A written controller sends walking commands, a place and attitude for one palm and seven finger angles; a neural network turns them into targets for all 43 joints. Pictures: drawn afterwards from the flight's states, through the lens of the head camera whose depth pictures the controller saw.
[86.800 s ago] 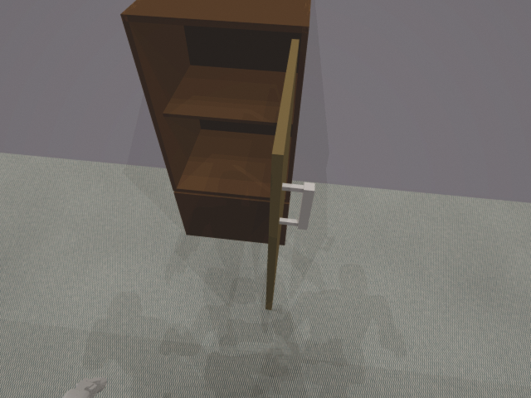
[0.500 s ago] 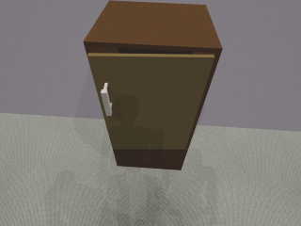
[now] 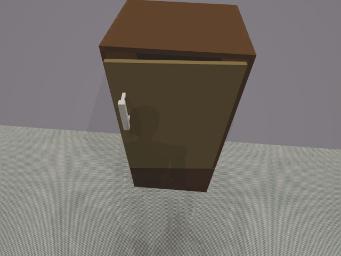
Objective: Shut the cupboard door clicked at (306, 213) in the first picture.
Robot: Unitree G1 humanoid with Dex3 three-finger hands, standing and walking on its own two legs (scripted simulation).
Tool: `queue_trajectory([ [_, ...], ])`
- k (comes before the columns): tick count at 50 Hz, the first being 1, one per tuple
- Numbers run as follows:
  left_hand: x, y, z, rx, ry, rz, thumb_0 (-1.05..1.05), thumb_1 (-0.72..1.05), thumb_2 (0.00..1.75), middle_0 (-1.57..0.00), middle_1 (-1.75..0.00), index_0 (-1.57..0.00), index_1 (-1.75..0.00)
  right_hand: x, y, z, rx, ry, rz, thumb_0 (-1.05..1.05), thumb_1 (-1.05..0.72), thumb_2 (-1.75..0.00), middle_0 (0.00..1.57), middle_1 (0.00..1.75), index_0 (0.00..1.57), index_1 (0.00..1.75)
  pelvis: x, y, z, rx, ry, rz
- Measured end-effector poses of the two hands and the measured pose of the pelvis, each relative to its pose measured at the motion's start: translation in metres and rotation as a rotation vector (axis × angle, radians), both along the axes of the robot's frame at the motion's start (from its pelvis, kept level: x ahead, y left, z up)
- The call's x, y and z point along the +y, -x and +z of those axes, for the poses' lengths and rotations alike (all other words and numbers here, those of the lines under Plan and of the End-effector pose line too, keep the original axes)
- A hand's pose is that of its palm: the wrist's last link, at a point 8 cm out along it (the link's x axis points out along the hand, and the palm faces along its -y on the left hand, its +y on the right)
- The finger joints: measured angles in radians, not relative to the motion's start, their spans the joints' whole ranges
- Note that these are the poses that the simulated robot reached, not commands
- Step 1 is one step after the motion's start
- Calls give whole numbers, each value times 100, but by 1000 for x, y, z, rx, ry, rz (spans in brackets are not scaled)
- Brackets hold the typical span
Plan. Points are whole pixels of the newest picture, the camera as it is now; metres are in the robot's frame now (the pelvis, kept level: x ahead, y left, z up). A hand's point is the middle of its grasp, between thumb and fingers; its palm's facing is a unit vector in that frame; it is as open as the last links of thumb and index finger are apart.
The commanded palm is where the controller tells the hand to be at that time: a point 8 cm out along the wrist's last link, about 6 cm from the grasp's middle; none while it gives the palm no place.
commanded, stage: look again from close up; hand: left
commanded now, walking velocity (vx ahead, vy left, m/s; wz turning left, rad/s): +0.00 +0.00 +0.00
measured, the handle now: (125, 111) +0.54 +0.19 -0.02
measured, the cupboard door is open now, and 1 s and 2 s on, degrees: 4 4 4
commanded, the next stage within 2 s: shuffle to correct the standing spot in 0.04 s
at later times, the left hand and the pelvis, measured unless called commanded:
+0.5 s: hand out of the picture -0.05 +0.15 -0.19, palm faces +0.05 -0.99 -0.12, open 7.4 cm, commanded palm none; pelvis +0.05 +0.01 -0.02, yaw -1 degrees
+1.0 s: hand (132, 242) +0.19 +0.12 -0.17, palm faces +0.13 -0.96 -0.23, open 7.2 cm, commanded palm none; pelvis +0.12 -0.07 +0.00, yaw +5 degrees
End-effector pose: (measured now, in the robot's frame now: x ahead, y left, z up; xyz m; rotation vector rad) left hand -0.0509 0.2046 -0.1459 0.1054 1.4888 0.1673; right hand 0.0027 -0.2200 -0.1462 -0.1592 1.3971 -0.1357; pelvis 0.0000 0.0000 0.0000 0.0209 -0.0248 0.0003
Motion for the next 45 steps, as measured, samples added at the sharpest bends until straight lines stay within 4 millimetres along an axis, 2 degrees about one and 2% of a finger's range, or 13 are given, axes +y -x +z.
queue_trajectory([
  [14, -2, 5, -4, 15, 10, 15, 0, 91, 90, -19, -30, -20, -30, 4, 6, -4, 21, -11, -5, 0, -92, -90, 19, 30, 20, 30, 0, -4, -3, 1, 1, 6],
  [19, -3, 8, -11, 49, 27, 41, 0, 91, 90, -19, -30, -20, -30, 7, 0, -8, 40, -13, -15, 0, -91, -90, 19, 30, 20, 30, 1, -21, -10, 4, 13, 7],
  [23, -4, 8, -20, 104, 50, 44, 0, 91, 90, -19, -30, -20, -30, 11, -17, -9, 32, 3, -31, 0, -91, -90, 19, 30, 20, 30, 4, -41, -17, 2, 5, -7],
  [25, -3, 2, -20, 131, 63, 27, 0, 91, 90, -19, -30, -20, -30, 14, -26, -8, -3, 12, -48, 0, -91, -90, 19, 30, 20, 30, 7, -48, -17, 2, 1, -23],
  [28, 1, -26, -15, 111, 57, -7, 0, 91, 90, -19, -30, -20, -30, 17, -26, -2, -22, 14, -76, 0, -91, -90, 19, 30, 20, 30, 7, -54, -11, 1, 11, -24],
  [33, 6, -104, -3, -72, 26, -6, 0, 91, 90, -19, -30, -20, -30, 17, -11, 10, 82, -16, -65, 0, -91, -90, 20, 30, 20, 30, -3, -64, 2, 20, 23, 18],
  [36, 13, -140, 6, -141, -27, -6, 2, 94, 90, -19, -30, -20, -30, 10, -9, 12, 138, -38, -56, 0, -90, -90, 20, 30, 20, 30, -14, -74, 5, 31, 24, 37],
  [40, 7, -184, 13, -206, -69, -27, 2, 94, 90, -19, -30, -20, -30, -11, -21, 6, 168, -55, -59, 0, -90, -90, 20, 30, 20, 30, -34, -90, 2, 38, 19, 48],
  [42, -2, -202, 10, -241, -92, -36, 1, 94, 90, -19, -30, -20, -30, -26, -32, -4, 168, -61, -59, 0, -90, -90, 20, 30, 20, 30, -48, -102, -6, 38, -2, 52],
  [45, -20, -217, 8, -259, -96, -25, 1, 93, 90, -19, -30, -20, -30, -49, -58, -14, 157, -49, -41, 0, -90, -90, 20, 30, 20, 30, -59, -114, -11, 27, 10, 68],
])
